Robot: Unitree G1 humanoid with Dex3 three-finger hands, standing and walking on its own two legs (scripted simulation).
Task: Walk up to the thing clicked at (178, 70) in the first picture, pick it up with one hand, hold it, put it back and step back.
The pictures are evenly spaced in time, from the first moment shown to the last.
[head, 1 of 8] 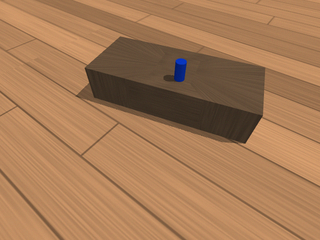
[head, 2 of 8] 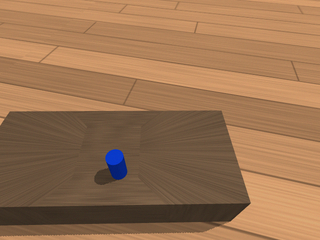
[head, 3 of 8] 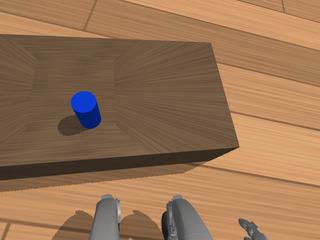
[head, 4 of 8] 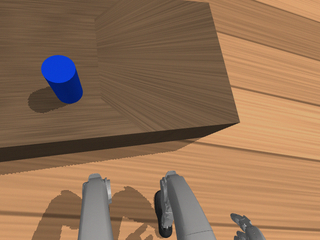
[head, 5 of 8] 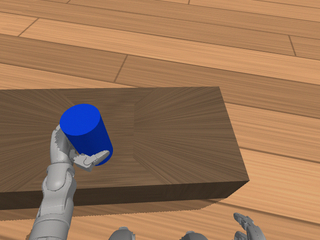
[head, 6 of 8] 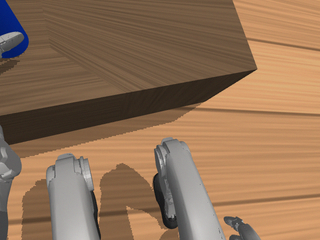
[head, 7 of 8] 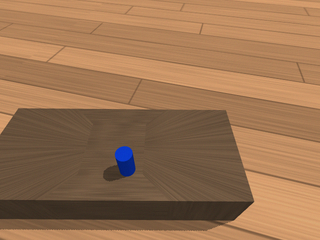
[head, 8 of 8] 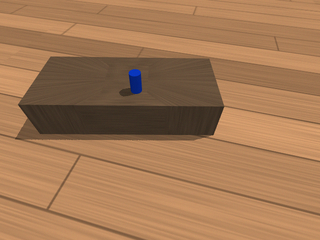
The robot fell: no
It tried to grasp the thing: yes
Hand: left
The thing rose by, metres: 0.39
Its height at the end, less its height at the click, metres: +0.00
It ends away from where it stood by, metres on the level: 0.02
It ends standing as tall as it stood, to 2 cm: yes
